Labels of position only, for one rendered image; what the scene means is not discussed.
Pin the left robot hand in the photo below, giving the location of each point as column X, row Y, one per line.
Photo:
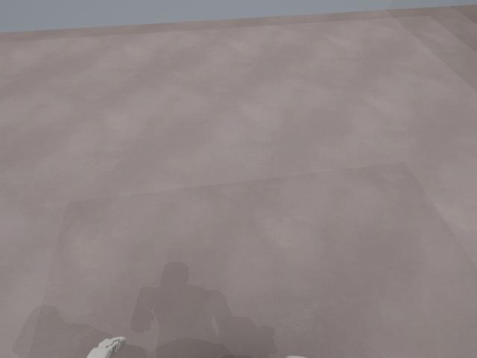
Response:
column 107, row 348

